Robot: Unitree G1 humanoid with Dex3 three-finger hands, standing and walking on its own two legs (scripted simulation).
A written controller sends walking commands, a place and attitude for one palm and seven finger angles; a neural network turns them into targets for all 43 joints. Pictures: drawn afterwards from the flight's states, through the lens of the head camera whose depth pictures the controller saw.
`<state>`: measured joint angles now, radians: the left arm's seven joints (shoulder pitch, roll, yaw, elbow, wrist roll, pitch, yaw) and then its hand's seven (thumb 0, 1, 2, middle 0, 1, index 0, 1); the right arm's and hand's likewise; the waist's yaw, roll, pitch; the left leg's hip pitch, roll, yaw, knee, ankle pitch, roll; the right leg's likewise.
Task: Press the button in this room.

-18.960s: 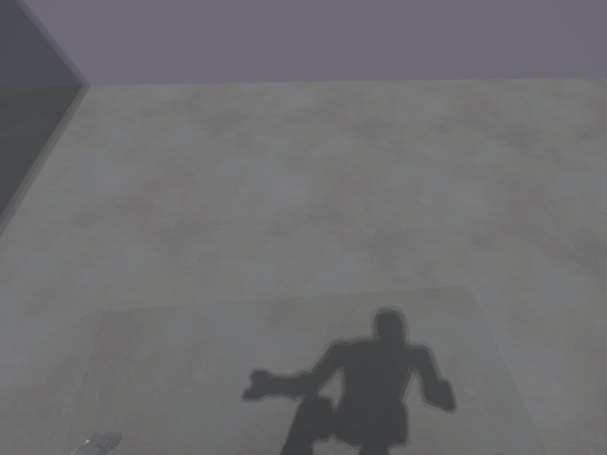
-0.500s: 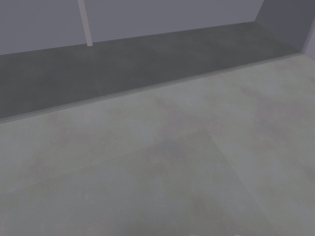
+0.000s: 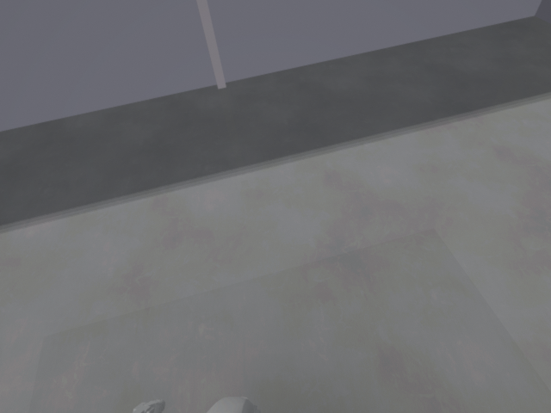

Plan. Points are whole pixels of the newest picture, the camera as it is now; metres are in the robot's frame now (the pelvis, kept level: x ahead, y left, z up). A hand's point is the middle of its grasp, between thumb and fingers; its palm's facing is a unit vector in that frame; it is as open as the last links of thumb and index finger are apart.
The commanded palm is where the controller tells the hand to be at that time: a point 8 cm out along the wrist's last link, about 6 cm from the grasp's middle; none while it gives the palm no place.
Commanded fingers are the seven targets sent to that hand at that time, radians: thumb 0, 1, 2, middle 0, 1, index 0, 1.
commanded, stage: turn or walk to find it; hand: left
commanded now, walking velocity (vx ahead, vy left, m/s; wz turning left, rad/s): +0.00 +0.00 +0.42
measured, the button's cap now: out of the picture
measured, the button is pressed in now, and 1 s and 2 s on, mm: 0 0 0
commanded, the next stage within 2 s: stand and wait in 1.76 s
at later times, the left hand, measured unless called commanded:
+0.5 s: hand out of the picture -0.07 +0.25 -0.19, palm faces +0.29 -0.93 -0.24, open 7.4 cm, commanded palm none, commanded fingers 0.00 0.90 0.90 -0.20 -0.30 -0.20 -0.30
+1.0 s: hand out of the picture +0.01 +0.23 -0.15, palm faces +0.37 -0.89 -0.28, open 7.4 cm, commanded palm none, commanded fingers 0.00 0.90 0.90 -0.20 -0.30 -0.20 -0.30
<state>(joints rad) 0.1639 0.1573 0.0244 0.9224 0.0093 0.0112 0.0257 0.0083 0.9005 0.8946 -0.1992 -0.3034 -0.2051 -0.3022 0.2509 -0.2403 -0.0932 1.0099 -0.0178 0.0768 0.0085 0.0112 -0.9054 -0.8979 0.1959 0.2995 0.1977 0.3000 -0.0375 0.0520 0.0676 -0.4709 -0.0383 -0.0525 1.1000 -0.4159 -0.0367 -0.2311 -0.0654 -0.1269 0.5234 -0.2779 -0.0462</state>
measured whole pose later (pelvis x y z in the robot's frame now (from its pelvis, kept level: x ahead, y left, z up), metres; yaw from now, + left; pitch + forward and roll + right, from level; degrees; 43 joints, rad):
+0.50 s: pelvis -0.03 +0.05 -0.01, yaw +13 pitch -1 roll -1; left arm 0.26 0.26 0.06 1.02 0.02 0.07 0.02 0.01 0.90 0.89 -0.20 -0.30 -0.20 -0.30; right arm 0.12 -0.19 -0.04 0.96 -0.01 0.03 0.00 0.01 -0.91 -0.90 0.19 0.30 0.20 0.30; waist 0.04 -0.06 0.07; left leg -0.22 0.00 0.06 0.57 -0.33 0.04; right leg -0.40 -0.13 -0.14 0.91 -0.49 0.05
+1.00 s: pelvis -0.04 +0.00 -0.01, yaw +24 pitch -1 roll +1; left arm 0.09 0.18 0.03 0.92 0.01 0.01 0.02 0.01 0.90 0.89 -0.20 -0.30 -0.20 -0.30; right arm 0.28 -0.21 -0.08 1.02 -0.01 0.05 -0.01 0.01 -0.90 -0.90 0.20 0.30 0.20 0.30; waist -0.06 0.05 0.07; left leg -0.33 -0.06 -0.10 0.67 -0.38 -0.01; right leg -0.27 -0.03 -0.07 0.56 -0.28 -0.02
